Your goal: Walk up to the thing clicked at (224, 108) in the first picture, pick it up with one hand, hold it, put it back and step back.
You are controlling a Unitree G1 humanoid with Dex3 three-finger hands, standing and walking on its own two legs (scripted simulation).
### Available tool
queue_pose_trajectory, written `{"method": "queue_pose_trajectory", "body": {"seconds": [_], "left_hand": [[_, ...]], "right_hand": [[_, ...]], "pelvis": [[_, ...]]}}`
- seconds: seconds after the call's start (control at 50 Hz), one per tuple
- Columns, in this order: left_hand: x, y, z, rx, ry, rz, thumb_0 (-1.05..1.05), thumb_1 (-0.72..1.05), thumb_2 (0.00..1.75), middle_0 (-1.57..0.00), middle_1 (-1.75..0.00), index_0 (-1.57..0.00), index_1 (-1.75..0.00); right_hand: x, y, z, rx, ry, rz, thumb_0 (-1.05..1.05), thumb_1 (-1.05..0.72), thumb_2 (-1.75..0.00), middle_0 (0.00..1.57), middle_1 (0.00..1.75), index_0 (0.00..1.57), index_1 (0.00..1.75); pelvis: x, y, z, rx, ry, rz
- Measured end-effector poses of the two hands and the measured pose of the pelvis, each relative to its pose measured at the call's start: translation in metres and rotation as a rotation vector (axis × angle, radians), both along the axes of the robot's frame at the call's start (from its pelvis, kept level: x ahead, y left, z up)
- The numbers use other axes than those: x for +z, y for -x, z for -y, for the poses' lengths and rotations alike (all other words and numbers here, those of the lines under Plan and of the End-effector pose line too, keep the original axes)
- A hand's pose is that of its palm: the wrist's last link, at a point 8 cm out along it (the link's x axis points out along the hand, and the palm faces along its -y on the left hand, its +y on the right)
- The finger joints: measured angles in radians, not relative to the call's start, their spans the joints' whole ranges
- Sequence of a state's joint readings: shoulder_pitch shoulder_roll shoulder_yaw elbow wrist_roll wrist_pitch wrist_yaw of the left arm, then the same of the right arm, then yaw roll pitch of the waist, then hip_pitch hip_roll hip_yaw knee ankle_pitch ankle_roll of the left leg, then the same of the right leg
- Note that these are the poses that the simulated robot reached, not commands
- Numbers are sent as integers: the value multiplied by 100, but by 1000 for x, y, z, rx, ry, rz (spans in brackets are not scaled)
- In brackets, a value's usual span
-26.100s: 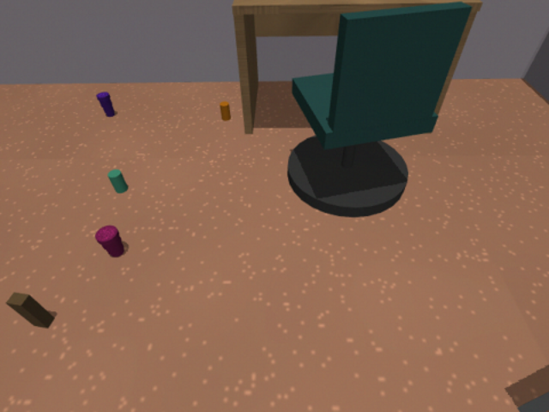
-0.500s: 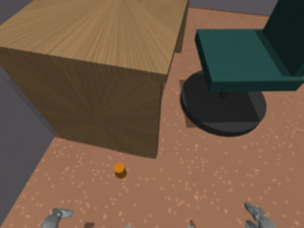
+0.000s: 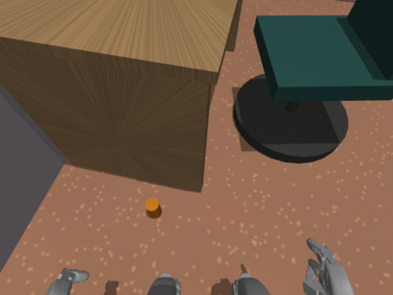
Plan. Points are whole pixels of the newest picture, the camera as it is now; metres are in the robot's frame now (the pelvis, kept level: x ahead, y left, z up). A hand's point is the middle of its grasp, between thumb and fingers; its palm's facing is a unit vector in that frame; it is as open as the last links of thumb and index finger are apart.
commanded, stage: rise first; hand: left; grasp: from above
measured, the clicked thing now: (153, 208) +0.51 +0.21 -0.62
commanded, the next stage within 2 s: none
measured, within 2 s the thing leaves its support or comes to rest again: neither
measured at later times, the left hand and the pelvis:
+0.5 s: hand (105, 262) +0.24 +0.27 -0.27, palm faces -0.41 -0.53 -0.74, open 13.6 cm; pelvis -0.05 -0.01 -0.14, yaw +0 degrees
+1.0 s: hand (121, 227) +0.37 +0.28 -0.40, palm faces -0.47 -0.12 -0.87, open 13.1 cm; pelvis -0.09 +0.00 -0.27, yaw -4 degrees
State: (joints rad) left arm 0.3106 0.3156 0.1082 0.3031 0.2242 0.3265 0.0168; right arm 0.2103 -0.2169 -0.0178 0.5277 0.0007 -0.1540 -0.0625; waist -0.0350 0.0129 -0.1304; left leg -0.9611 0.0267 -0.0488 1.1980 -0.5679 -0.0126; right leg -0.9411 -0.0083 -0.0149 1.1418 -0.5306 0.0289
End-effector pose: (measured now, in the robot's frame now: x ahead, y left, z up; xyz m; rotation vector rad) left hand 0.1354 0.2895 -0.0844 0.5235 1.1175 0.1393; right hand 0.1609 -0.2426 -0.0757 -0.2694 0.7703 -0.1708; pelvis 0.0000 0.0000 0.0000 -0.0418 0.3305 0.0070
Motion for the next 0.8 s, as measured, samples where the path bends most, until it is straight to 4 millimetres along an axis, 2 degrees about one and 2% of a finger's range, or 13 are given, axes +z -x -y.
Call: {"method": "queue_pose_trajectory", "body": {"seconds": [0.14, 0.2, 0.26, 0.36, 0.52, 0.6, 0.68, 0.8], "left_hand": [[-9, 7, -1, -32, -25, -11, 0, -48, 90, -9, -109, -12, -106], [-22, 2, -4, -80, -52, -13, 0, -48, 90, -10, -108, -12, -105], [-42, -11, -10, -145, -97, 2, 0, -48, 89, -11, -108, -13, -105], [-82, -50, -13, -307, -178, 67, 0, -47, 89, -12, -107, -14, -104], [-143, -120, -5, -521, -337, 170, 0, -45, 88, -16, -106, -18, -103], [-168, -147, -4, -594, -411, 182, 0, -45, 89, -16, -106, -18, -104], [-191, -173, -2, -673, -461, 189, 0, -43, 89, -16, -106, -19, -103], [-221, -206, 0, -782, -501, 217, 0, -40, 90, -18, -102, -20, -100]], "right_hand": [[-9, 8, 4, -1, 7, 4, 1, -91, -90, 21, 30, 20, 30], [-18, 11, 7, 11, 17, 13, 1, -91, -90, 21, 30, 20, 30], [-34, 14, 13, 32, 30, 14, 1, -92, -90, 21, 30, 20, 30], [-78, 20, 25, 48, 49, -12, 1, -92, -90, 21, 30, 20, 30], [-168, 48, 39, 26, 34, -131, 1, -93, -91, 21, 30, 20, 30], [-213, 74, 41, 13, 13, -223, 1, -93, -91, 21, 30, 20, 30], [-249, 106, 41, 3, 1, -322, 1, -92, -90, 21, 30, 20, 30], [-280, 158, 43, -40, 10, -447, 1, -90, -90, 21, 30, 20, 30]], "pelvis": [[-9, 7, 2, 3, 1, -15], [-19, 13, 3, 4, 1, -34], [-35, 20, 4, 2, -3, -64], [-74, 33, 6, -4, -10, -128], [-144, 52, 8, -12, -15, -225], [-174, 63, 10, -15, -14, -254], [-202, 73, 12, -19, -10, -267], [-237, 85, 10, -29, 7, -270]]}}
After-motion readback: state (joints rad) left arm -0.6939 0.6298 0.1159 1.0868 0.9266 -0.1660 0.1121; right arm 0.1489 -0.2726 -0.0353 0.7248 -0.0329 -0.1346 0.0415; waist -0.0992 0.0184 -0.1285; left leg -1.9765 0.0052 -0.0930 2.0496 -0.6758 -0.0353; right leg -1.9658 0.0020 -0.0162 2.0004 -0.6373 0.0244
